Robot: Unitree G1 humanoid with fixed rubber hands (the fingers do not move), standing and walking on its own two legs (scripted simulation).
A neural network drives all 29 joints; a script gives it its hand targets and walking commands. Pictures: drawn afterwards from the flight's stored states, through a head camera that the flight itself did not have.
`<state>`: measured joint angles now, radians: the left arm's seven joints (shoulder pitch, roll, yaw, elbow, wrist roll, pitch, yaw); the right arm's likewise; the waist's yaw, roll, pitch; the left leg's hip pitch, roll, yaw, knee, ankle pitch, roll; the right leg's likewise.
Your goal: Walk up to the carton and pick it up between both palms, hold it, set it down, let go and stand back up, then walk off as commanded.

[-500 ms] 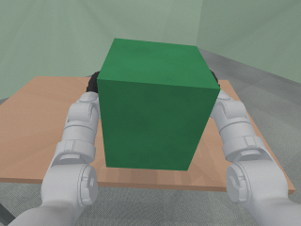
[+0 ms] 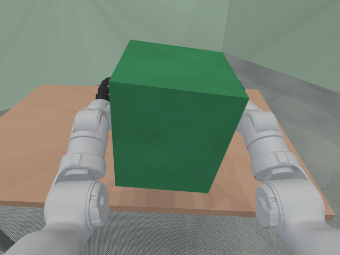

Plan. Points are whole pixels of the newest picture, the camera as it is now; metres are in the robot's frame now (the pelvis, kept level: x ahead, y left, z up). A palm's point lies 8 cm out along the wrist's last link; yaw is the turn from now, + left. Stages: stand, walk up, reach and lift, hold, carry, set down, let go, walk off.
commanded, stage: reach and lift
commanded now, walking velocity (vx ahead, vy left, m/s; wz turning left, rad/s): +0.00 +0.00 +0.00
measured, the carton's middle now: (169, 117) +0.39 +0.04 +0.19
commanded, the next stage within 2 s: hold in 0.16 s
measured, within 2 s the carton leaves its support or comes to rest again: neither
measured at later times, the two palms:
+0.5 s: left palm (100, 102) +0.38 +0.20 +0.24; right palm (241, 101) +0.39 -0.12 +0.24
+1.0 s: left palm (98, 96) +0.37 +0.20 +0.26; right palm (246, 97) +0.38 -0.12 +0.26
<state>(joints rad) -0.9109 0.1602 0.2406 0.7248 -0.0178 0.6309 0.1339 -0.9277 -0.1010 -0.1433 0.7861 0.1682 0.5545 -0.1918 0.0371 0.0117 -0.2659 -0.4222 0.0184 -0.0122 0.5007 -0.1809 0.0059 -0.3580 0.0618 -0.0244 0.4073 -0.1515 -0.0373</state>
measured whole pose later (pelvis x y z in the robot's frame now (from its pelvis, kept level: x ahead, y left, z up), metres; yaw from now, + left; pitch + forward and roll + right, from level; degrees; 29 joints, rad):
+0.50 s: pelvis +0.00 +0.00 +0.00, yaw +0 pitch +5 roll -2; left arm -0.92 0.16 0.24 0.69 -0.03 0.69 0.14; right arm -0.95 -0.10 -0.17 0.76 0.18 0.62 -0.21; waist 0.04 0.01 -0.30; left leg -0.42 0.02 -0.01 0.50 -0.18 0.01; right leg -0.35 0.06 -0.02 0.41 -0.15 -0.04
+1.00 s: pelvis -0.01 +0.00 +0.00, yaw +0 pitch +5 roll -2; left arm -0.92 0.17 0.24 0.60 -0.02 0.79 0.13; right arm -0.95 -0.10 -0.16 0.69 0.20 0.70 -0.22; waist 0.02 0.01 -0.31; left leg -0.41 0.02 -0.01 0.50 -0.18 0.01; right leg -0.35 0.06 -0.02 0.41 -0.15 -0.04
